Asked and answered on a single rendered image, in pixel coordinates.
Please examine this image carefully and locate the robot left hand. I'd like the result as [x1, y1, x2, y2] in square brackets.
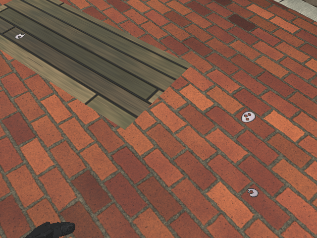
[25, 222, 75, 238]

